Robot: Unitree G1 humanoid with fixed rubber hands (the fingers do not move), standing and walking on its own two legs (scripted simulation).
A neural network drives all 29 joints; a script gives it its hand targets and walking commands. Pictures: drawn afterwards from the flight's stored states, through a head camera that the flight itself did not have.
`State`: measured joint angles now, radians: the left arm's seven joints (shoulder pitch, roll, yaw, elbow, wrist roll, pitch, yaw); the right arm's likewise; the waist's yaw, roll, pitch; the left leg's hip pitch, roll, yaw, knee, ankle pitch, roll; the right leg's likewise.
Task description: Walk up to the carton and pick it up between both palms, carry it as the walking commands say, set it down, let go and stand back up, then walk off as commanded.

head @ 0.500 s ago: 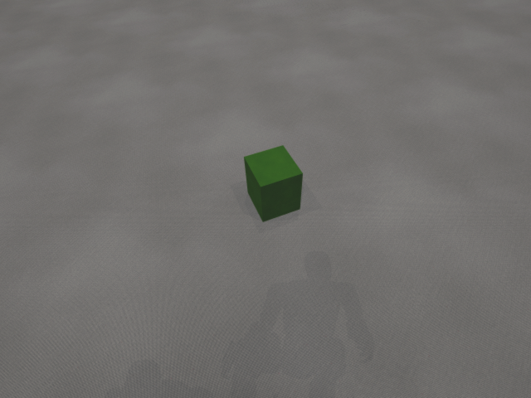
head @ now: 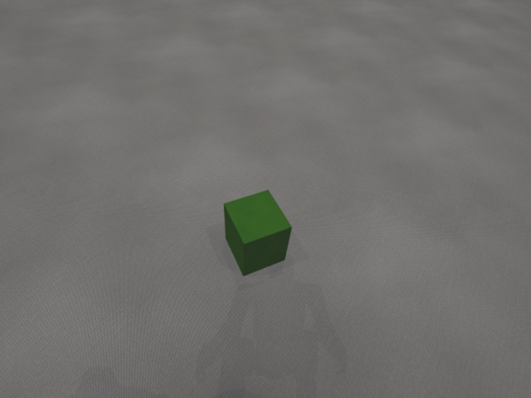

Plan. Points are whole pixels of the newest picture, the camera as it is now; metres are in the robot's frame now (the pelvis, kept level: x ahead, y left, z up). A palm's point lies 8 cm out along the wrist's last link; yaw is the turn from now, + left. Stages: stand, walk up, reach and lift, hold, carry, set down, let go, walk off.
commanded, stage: walk up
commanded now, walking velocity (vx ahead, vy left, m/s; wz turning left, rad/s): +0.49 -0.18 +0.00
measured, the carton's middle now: (255, 233) +0.86 -0.01 -0.65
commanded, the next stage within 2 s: none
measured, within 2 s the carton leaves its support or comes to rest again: neither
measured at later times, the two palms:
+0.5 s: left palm (175, 330) +0.27 +0.16 -0.12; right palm (437, 326) +0.29 -0.34 -0.14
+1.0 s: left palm (171, 255) +0.44 +0.20 -0.15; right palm (398, 249) +0.44 -0.30 -0.11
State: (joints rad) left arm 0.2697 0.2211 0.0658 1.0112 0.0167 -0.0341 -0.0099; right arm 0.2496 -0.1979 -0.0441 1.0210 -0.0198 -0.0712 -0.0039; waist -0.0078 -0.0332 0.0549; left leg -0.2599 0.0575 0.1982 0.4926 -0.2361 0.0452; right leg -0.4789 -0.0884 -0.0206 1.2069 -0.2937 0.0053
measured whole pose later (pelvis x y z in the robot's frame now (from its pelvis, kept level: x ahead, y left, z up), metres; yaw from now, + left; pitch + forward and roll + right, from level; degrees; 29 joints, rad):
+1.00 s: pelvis +0.42 -0.05 +0.01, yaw +0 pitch +0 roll -3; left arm 0.26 0.23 0.07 1.01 0.03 0.01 -0.01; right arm 0.28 -0.18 -0.04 1.01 -0.02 -0.05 -0.01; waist -0.01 -0.04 0.05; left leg -0.24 0.10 0.16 0.43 -0.18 0.02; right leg -0.45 -0.07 -0.05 1.08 -0.32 0.04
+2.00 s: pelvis +0.47 -0.09 +0.01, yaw +0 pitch -2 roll +0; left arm 0.30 0.13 0.02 1.15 0.01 -0.01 0.03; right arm 0.29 -0.12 0.00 1.15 -0.01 -0.02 -0.04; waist 0.02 0.00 0.05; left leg -0.08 0.01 0.07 0.36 -0.25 0.01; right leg -0.19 -0.02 -0.08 0.36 -0.14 -0.01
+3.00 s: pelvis +0.49 -0.16 -0.02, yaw +10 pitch +2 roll +0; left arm 0.13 0.27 0.05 0.90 0.02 0.03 0.04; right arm 0.29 -0.29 -0.07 1.00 -0.04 0.03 -0.03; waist -0.03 0.02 0.08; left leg -0.33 0.05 -0.13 0.69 -0.42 -0.04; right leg -0.34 -0.07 -0.05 0.55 -0.22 0.05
